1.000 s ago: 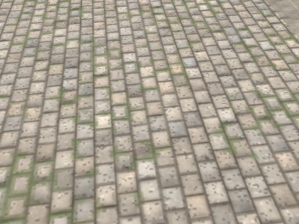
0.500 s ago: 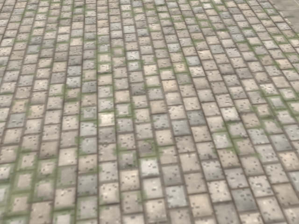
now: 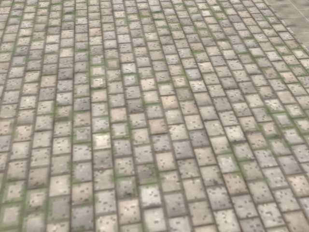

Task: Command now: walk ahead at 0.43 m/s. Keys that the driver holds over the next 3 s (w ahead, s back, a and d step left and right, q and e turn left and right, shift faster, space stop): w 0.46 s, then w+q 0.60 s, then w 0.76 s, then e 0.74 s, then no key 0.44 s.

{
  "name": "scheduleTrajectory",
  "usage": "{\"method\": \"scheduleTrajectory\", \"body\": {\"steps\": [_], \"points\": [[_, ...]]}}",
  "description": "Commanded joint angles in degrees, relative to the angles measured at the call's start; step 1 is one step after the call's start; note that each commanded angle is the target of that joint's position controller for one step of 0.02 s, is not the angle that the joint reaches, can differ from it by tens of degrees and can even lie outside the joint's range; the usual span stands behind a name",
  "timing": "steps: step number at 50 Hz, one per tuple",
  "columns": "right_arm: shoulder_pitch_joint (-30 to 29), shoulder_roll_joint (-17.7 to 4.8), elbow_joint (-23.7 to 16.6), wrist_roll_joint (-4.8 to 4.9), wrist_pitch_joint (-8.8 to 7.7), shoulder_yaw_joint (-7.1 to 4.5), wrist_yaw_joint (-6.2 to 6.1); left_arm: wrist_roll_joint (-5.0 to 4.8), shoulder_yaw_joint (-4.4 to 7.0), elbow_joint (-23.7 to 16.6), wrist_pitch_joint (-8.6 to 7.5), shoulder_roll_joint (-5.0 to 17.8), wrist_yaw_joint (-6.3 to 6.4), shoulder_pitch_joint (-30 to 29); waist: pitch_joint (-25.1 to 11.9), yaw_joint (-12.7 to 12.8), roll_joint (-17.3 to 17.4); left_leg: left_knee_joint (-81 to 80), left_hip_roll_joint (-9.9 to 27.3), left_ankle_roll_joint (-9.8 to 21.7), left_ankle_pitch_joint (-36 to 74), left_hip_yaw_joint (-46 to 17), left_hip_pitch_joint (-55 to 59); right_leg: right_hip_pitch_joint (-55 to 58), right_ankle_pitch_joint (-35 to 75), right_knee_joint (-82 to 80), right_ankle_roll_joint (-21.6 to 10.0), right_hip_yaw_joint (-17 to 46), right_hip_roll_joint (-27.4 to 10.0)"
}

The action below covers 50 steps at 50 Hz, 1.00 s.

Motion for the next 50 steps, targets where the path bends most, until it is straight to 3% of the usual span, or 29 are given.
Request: {"method": "scheduleTrajectory", "body": {"steps": [1,2,4,6,7,8,9,10,11,12,13,14,15,17,18,22,28,33,36,38,39,40,41,42,43,44,45,47,50], "points": [[-0.6,-6.89,-3.35,-0.34,0.54,-0.58,-1.41,0.63,-1.09,-6.69,-0.33,-1.68,-1.16,-9.56,9.27,0.69,5.4,-10.9,9.9,7.63,23.15,-5.86,-4.51,-5.83,10.78,-17.1,1.5,-0.83,-1.0],[-0.72,-8.86,-3.89,-0.2,0.33,-1.01,-1.81,0.76,-1.32,-7.78,-0.07,-1.91,-1.21,-11.99,9.06,0.45,6.22,-12.89,9.3,7.66,21.78,-4.53,-8.67,0.59,14.59,-23.26,2.01,-1.72,0.33],[0.96,-11.73,-3.38,0.7,-0.2,-2.04,-2.12,0.47,-0.99,-9.51,0.53,0.27,-1.16,-14.69,9.45,0.78,8.14,-15.32,11.72,8.3,21.15,-5.08,-8.65,5.67,17.34,-28.41,1.8,-1.47,1.41],[1.13,-11.46,-3.05,1.3,-0.25,-2.53,-2.09,0.21,-0.28,-10.51,0.63,2.96,-1.12,-15.51,9.65,1.92,7.74,-13.13,13.41,7.39,27.03,-4.58,-3.07,6.18,17.91,-33.34,0.22,-0.45,1.79],[0.85,-11.76,-3.09,1.09,-0.05,-2.81,-2.0,0.27,0.38,-10.52,0.49,4.41,-1.11,-14.28,7.89,3.18,7.99,-9.46,14.11,6.58,36.27,-4.03,0.19,8.34,17.21,-34.4,-0.76,-0.61,2.67],[0.44,-12.29,-3.2,0.59,0.43,-3.13,-1.9,0.24,1.24,-9.67,0.46,5.87,-0.99,-10.53,4.33,5.41,8.98,-3.46,14.31,5.7,47.55,-3.05,2.63,13.14,15.74,-33.89,-1.84,-1.32,4.07],[-0.16,-12.01,-3.52,-0.02,1.12,-3.15,-1.77,-0.01,2.51,-7.11,0.63,7.79,-0.74,-2.2,-0.96,9.38,9.38,6.68,12.99,4.58,56.06,-1.44,2.48,22.43,14.32,-33.2,-3.35,-2.18,5.7],[-0.95,-11.59,-4.42,-0.38,1.44,-2.87,-1.58,-0.18,3.65,-4.46,1.01,9.86,-0.37,6.73,-6.05,13.37,8.83,19.22,10.87,2.93,53.49,-0.45,-4.4,35.52,13.88,-33.07,-5.1,-0.1,3.77],[3.78,-5.86,-5.77,-0.98,1.01,-1.31,-0.91,1.33,4.92,-2.92,1.29,15.08,0.01,15.07,-15.18,12.1,-3.09,41.75,3.83,0.31,30.06,0.91,-24.29,56.66,4.92,-34.07,-12.15,21.72,-11.05],[7.24,-0.22,-5.12,0.14,-0.54,0.29,-0.41,1.87,4.15,-1.98,1.22,14.19,-0.69,16.77,-23.06,10.02,-13.81,56.49,-3.8,-0.29,-12.18,-6.52,-34.01,61.33,-7.5,-47.27,-17.26,47.22,-20.26],[0.27,-6.36,-6.98,2.24,-1.83,-1.41,-0.17,1.27,2.84,-2.06,0.78,9.66,-0.91,11.77,-13.28,9.43,-10.48,62.69,-0.46,1.31,-10.73,-8.96,-39.84,53.48,-10.31,-51.61,-13.78,45.46,-17.4],[-5.77,-9.19,-9.02,3.11,-2.45,-2.11,-0.29,0.9,2.17,-3.14,0.47,7.53,-0.93,5.54,-4.71,7.63,-6.16,61.76,2.68,2.37,-4.95,-6.63,-41.47,42.97,-5.1,-52.52,-11.62,35.8,-16.19],[-8.74,-9.73,-9.45,2.42,-2.6,-2.49,-0.81,1.4,1.67,-3.97,0.11,6.18,-1.12,1.01,-1.73,5.73,-0.71,58.9,5.6,2.66,0.39,-5.77,-38.06,33.72,2.68,-53.82,-10.51,28.51,-14.17],[-6.54,-7.75,-9.05,1.51,-1.15,-3.08,-1.22,2.58,1.0,-3.44,-0.35,3.69,-1.51,-1.62,-0.57,1.52,-2.4,54.14,8.81,2.69,4.44,-5.84,-30.88,24.01,8.27,-56.67,-9.47,19.22,-10.07],[-5.63,-6.72,-8.85,1.55,-0.43,-3.14,-1.33,2.37,0.89,-2.74,-0.4,3.28,-1.44,-1.05,0.04,0.8,-3.3,52.31,9.13,2.45,4.41,-5.28,-29.92,22.15,8.51,-58.09,-9.86,16.88,-9.17],[-14.15,-7.94,-12.4,0.38,0.46,-3.85,-1.69,2.16,1.32,-0.54,-0.67,6.39,0.15,3.56,4.44,1.55,-1.81,42.37,10.5,-0.06,11.7,-3.99,-37.67,21.0,10.64,-61.86,-11.38,13.11,-9.18],[-26.3,-6.18,-15.8,0.88,-0.15,-2.97,0.06,1.88,1.51,0.77,-0.05,8.28,1.72,9.27,4.88,5.64,-1.15,22.35,7.59,-0.38,27.53,-0.65,-38.59,27.84,15.5,-62.18,-8.14,4.41,-7.97],[-33.0,-6.43,-19.78,1.48,-0.21,-2.39,2.11,1.64,1.85,2.61,1.33,8.58,1.88,13.33,6.58,7.63,-0.42,16.19,5.83,1.91,22.35,-0.75,-43.06,40.52,19.14,-58.18,-6.81,0.96,-11.93],[-30.88,-8.39,-21.2,1.33,-0.28,-3.04,3.27,1.63,2.47,1.5,2.52,10.38,2.16,11.13,3.78,5.04,-2.75,15.48,2.53,4.62,14.1,3.13,-36.71,43.78,39.44,-49.64,-4.91,-1.83,-12.75],[-16.75,-13.12,-18.17,1.36,0.04,-5.79,3.15,2.06,2.38,-0.03,3.6,10.55,2.63,9.38,-4.98,-2.38,-2.78,13.45,-2.79,7.54,14.15,6.05,-17.0,39.66,54.81,-29.6,-2.11,-5.86,-9.57],[-6.99,-18.63,-16.66,1.16,0.46,-7.68,2.28,2.97,1.54,-2.0,3.32,9.23,2.95,10.17,-11.86,-5.43,3.86,13.28,6.27,11.63,15.18,-8.66,1.56,24.91,39.15,-10.7,0.33,-7.02,-7.01],[-6.04,-22.26,-16.51,1.29,0.31,-8.17,2.48,3.76,-1.24,-3.54,1.31,0.54,1.62,16.09,-18.5,0.02,17.52,5.86,19.14,22.03,3.27,-41.08,21.13,-0.23,-10.93,8.03,3.51,-1.45,5.87],[-4.56,-16.62,-16.92,0.85,0.2,-6.65,2.26,1.62,0.09,-3.82,-1.14,6.64,0.79,10.87,-19.99,-3.27,11.44,0.15,19.33,20.35,0.25,-46.04,23.22,-6.92,-13.85,13.54,1.86,8.59,4.16],[-7.58,-14.44,-17.37,0.49,0.01,-6.04,1.93,-0.15,0.74,-5.93,-2.5,9.08,0.4,5.47,-12.2,-3.23,9.39,-0.24,17.55,17.66,5.3,-37.66,17.62,-10.73,-8.87,12.94,0.48,8.58,1.5],[-11.94,-13.68,-18.74,0.41,-0.12,-5.72,1.82,0.24,0.6,-6.62,-3.06,8.68,0.71,2.91,-8.01,-1.36,2.68,-0.86,15.46,16.46,11.93,-31.02,9.08,-8.79,-4.25,9.09,0.13,8.14,-0.99],[-15.47,-12.41,-19.93,0.05,-0.12,-5.34,1.85,1.34,1.11,-6.59,-2.89,8.78,1.11,2.07,-4.93,0.85,-0.38,-1.94,13.77,15.9,18.55,-26.21,1.04,-5.3,-1.81,4.35,0.6,7.83,-2.65],[-17.26,-11.39,-20.76,-0.5,-0.19,-4.93,1.79,1.78,1.5,-6.81,-2.1,8.81,1.23,2.93,-4.3,2.91,0.52,-3.22,12.28,15.6,22.55,-23.53,-3.83,-1.12,-0.76,1.71,0.98,8.33,-3.87],[-17.5,-11.71,-21.08,0.15,-0.16,-4.98,1.45,2.39,1.65,-7.41,-0.55,7.26,1.4,3.77,-2.64,4.44,1.67,-5.1,10.72,15.92,25.67,-20.11,-8.94,1.09,-0.06,-3.63,2.84,7.48,-4.11],[-14.54,-14.11,-20.7,0.74,-0.04,-5.7,0.14,3.16,1.54,-9.96,0.42,6.03,1.87,-2.0,0.14,3.31,2.31,-6.48,8.68,15.42,26.91,-16.31,-12.62,-0.75,8.24,-14.41,5.74,6.0,-2.82]]}}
